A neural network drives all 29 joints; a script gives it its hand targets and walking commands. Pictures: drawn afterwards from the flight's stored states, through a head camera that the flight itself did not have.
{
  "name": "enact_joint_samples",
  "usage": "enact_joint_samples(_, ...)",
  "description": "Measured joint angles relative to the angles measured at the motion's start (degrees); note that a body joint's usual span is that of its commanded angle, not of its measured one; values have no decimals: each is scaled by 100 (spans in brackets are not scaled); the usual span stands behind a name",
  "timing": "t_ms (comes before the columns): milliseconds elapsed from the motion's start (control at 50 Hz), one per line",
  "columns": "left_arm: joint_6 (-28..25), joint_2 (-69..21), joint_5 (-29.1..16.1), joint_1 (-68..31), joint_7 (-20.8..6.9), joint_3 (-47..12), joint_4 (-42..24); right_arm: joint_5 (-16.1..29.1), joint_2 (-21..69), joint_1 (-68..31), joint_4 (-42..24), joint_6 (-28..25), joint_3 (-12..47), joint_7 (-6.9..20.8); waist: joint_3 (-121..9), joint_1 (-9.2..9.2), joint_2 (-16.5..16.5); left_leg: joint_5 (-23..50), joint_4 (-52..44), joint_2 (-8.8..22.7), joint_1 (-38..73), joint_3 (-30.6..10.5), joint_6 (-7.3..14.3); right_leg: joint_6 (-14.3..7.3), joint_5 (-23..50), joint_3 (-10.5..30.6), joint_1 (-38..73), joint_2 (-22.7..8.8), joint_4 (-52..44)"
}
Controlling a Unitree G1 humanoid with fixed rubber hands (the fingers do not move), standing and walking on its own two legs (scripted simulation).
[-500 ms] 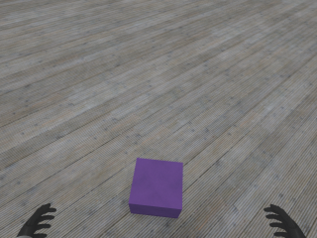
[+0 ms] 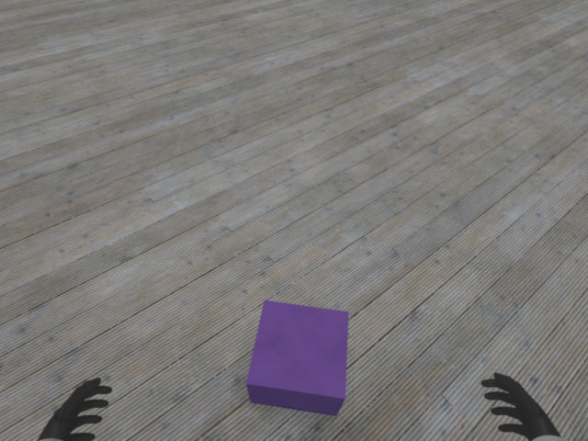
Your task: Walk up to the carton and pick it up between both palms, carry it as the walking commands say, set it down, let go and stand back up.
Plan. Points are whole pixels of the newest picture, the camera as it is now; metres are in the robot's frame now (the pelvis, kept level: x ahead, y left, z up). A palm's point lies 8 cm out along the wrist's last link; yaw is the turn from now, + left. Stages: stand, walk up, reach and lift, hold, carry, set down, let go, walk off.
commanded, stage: walk up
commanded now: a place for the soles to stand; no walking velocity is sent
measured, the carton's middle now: (299, 357) +0.47 -0.03 -0.67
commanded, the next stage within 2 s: reach and lift in 0.06 s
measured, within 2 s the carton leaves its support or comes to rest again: neither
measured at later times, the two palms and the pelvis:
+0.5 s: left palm (155, 376) +0.25 +0.23 -0.14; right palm (466, 395) +0.22 -0.28 -0.14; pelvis -0.01 +0.00 -0.06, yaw -6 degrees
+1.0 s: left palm (190, 304) +0.40 +0.21 -0.18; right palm (436, 321) +0.36 -0.27 -0.17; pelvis -0.05 +0.01 -0.10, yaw -6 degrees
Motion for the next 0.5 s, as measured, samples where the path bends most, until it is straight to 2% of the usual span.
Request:
enact_joint_samples(60, -4, 0, 3, 20, -2, 5, 46, 2, 5, 22, 22, -6, 3, 4, -4, 1, -10, 19, -22, -4, -7, -13, 7, 8, 28, -14, 9, -3, -46)
enact_joint_samples(140, 642, -390, 302, -8, -307, 586, -418, -234, 462, -375, -41, 725, -368, 270, 44, 310, -78, -125, 184, 128, -213, 385, -2, 70, -54, 382, -447, 93, 346)
enact_joint_samples(220, 791, -688, 343, -107, -387, 738, -705, -507, 839, -836, -58, 973, -387, 476, 196, 264, -50, -300, 627, 232, -742, 619, -23, 36, -144, 613, -1093, 197, 843)
enact_joint_samples(300, 789, -814, 137, -423, -418, 670, -666, -544, 971, -1165, -221, 1008, -273, 341, 304, 142, -11, -544, 1237, 246, -1420, 682, -39, 23, -401, 675, -1810, 218, 1493)
enact_joint_samples(380, 745, -889, 136, -913, -411, 666, -637, -487, 1051, -1568, -208, 952, -340, 204, 165, 55, -30, -778, 1836, 207, -2195, 659, -59, 10, -675, 651, -2588, 186, 2136)
enact_joint_samples(500, 564, -981, 18, -1480, -367, 676, -460, -174, 1087, -2132, 201, 757, -428, 47, -275, 84, -113, -1003, 2423, 201, -3127, 625, -89, -12, -915, 619, -3516, 188, 2735)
